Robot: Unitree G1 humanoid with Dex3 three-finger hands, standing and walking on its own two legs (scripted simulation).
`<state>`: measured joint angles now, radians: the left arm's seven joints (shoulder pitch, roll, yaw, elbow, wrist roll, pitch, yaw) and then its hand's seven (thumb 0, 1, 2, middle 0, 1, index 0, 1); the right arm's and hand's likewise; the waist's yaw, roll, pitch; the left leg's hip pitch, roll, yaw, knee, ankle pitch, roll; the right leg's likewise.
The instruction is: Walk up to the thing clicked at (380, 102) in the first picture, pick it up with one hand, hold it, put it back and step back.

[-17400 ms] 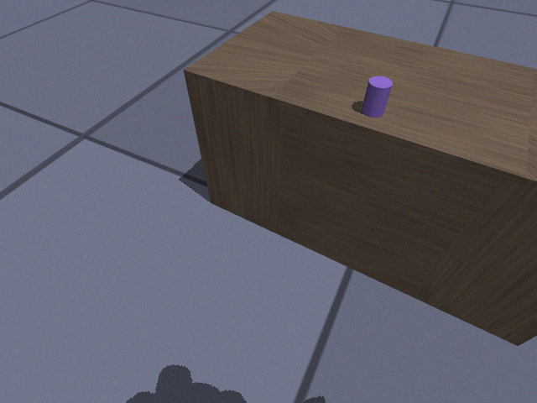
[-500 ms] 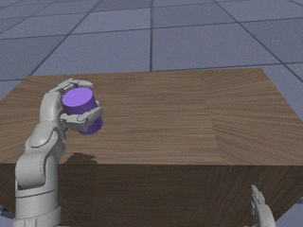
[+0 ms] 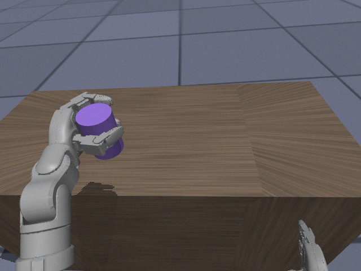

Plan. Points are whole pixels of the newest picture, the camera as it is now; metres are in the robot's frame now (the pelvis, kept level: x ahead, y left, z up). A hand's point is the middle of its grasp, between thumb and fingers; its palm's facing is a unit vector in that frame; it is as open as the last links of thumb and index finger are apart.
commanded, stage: hold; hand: left
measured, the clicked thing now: (101, 132) +0.33 +0.17 +0.21
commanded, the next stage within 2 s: crouch in 0.30 s
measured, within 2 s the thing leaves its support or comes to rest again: neither
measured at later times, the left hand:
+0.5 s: hand (101, 127) +0.32 +0.17 +0.22, palm faces +0.09 -1.00 +0.00, open 9.0 cm
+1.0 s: hand (111, 139) +0.38 +0.19 +0.13, palm faces +0.14 -0.99 +0.01, open 9.0 cm
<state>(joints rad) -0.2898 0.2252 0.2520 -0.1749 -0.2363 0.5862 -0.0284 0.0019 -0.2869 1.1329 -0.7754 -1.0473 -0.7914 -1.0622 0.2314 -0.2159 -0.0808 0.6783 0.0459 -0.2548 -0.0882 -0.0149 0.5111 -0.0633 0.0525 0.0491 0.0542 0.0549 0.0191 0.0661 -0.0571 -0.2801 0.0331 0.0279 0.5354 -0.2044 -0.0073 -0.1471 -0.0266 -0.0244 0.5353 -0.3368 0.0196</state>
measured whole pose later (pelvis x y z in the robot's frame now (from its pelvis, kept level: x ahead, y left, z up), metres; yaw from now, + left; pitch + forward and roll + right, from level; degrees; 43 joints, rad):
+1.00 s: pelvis +0.00 +0.00 +0.00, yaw -1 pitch +0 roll -1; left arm -0.40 0.28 0.25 0.38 -0.19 0.16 -0.04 0.00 -0.27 1.12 -0.76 -1.07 -0.78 -1.08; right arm 0.19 -0.22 -0.07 0.73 0.03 -0.27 -0.07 -0.02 0.55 -0.05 0.05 0.05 0.06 0.05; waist -0.03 0.02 -0.03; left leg -0.36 0.04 0.04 0.55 -0.20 -0.01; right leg -0.23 -0.02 -0.01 0.55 -0.33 0.02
